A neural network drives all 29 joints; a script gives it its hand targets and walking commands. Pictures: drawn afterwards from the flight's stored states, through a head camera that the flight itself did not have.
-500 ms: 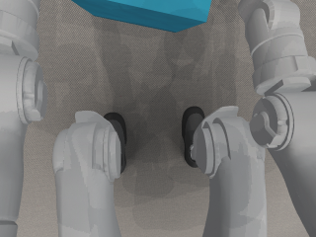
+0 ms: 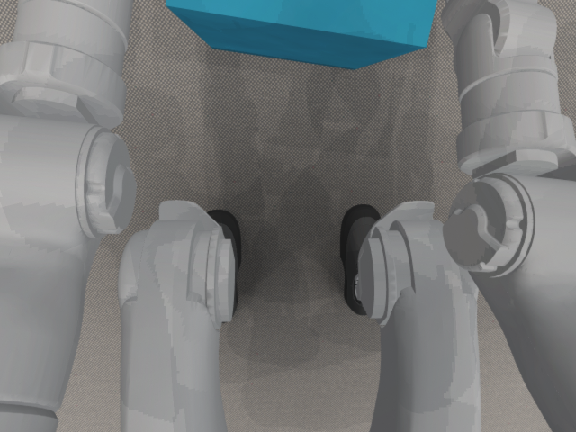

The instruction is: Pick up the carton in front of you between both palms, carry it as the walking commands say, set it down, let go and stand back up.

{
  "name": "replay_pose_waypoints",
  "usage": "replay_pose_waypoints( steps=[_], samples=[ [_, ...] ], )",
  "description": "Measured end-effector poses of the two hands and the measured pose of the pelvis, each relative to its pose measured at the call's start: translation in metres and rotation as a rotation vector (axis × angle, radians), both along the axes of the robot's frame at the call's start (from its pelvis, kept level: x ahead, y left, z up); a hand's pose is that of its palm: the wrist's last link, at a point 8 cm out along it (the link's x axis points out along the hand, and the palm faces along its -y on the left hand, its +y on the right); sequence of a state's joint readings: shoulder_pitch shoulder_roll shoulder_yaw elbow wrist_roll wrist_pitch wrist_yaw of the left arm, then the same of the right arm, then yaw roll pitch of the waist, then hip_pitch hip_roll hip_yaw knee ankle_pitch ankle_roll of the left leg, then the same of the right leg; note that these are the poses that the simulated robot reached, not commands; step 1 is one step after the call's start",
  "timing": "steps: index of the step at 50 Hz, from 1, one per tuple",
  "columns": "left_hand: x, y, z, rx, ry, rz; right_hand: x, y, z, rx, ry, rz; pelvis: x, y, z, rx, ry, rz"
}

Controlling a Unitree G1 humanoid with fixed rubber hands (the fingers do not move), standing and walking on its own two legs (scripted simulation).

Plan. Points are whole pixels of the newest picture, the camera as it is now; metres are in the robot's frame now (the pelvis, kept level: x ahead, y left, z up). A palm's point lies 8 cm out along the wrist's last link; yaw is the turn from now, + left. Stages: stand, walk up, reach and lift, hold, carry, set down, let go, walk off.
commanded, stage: reach and lift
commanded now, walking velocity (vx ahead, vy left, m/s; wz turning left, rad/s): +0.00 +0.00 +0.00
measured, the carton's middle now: out of the picture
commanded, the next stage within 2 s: none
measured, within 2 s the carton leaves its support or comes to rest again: leaves its support in 0.06 s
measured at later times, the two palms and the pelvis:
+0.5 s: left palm out of the picture +0.51 +0.18 +0.02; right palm out of the picture +0.50 -0.12 +0.02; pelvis -0.02 -0.02 +0.09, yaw +4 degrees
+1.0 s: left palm out of the picture +0.47 +0.17 +0.16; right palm out of the picture +0.47 -0.13 +0.17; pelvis +0.02 -0.01 +0.21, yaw +5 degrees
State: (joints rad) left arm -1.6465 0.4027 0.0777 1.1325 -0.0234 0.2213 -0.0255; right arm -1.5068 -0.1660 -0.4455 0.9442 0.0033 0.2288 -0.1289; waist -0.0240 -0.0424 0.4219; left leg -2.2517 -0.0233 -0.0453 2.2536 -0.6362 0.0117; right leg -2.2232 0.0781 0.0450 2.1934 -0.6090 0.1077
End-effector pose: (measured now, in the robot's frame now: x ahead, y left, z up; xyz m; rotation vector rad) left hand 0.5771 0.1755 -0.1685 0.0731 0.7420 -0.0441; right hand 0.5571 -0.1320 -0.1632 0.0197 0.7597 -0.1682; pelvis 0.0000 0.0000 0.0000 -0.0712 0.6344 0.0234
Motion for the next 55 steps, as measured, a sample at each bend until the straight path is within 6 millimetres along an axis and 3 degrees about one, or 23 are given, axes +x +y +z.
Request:
replay_pose_waypoints(
  steps=[6,12,19,31,39,55],
  samples=[
    [-0.011,0.0,0.014,0.03,-0.012,0.044,-0.005,0.006,0.021,-0.01,-0.022,-0.04,0.003,-0.001,0.005,0.001,0.033,0.005],
    [-0.022,0.004,0.081,0.017,-0.056,0.097,-0.02,0.012,0.078,0.008,-0.076,-0.047,0.0,-0.006,0.024,0.005,0.07,0.022],
    [-0.046,0.004,0.157,0.011,-0.039,0.128,-0.042,0.013,0.147,0.015,-0.061,-0.029,-0.01,-0.013,0.062,0.013,0.106,0.041],
    [-0.07,-0.001,0.214,0.007,-0.051,0.144,-0.058,0.007,0.208,0.005,-0.075,-0.014,-0.02,-0.018,0.111,0.025,0.13,0.041],
    [-0.082,-0.001,0.256,-0.007,-0.055,0.169,-0.064,0.007,0.253,0.004,-0.08,0.0,-0.007,-0.017,0.143,0.03,0.122,0.042],
    [-0.121,-0.005,0.362,-0.018,-0.044,0.212,-0.093,0.003,0.36,0.007,-0.072,0.029,0.025,-0.014,0.233,0.045,0.003,0.051]
  ],
)
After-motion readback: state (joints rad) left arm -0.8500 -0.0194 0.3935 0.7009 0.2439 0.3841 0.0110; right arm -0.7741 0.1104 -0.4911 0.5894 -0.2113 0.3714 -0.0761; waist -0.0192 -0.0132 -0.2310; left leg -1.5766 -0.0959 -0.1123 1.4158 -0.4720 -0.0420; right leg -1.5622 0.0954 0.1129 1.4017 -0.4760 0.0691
